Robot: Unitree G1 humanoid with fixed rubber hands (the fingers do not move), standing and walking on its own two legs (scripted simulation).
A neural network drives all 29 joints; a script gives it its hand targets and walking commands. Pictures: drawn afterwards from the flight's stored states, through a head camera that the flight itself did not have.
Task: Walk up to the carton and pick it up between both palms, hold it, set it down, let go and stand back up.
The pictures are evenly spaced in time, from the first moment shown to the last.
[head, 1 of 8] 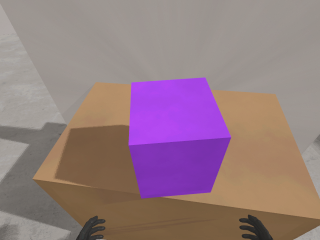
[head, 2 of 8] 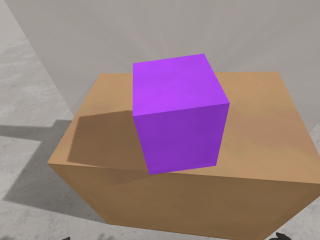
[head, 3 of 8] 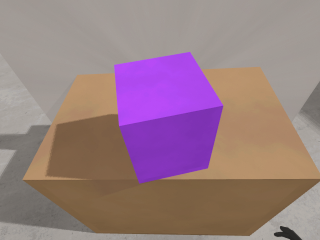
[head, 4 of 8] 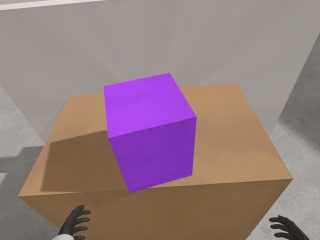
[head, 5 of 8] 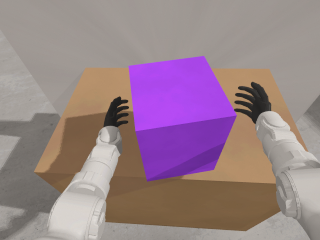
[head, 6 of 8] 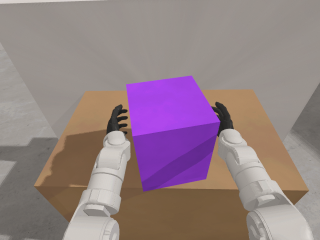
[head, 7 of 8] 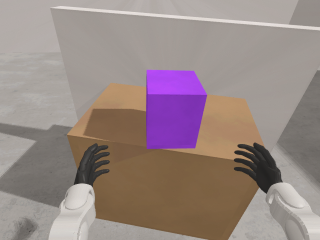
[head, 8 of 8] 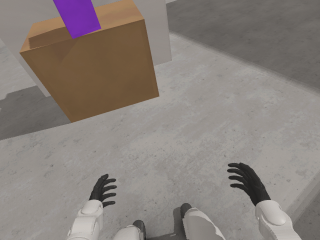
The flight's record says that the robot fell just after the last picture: yes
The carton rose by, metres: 0.00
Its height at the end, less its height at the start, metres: +0.00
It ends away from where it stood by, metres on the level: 0.00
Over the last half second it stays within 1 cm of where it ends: yes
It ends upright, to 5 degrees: yes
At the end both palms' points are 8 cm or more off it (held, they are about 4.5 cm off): yes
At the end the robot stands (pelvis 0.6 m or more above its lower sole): yes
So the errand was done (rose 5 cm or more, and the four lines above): no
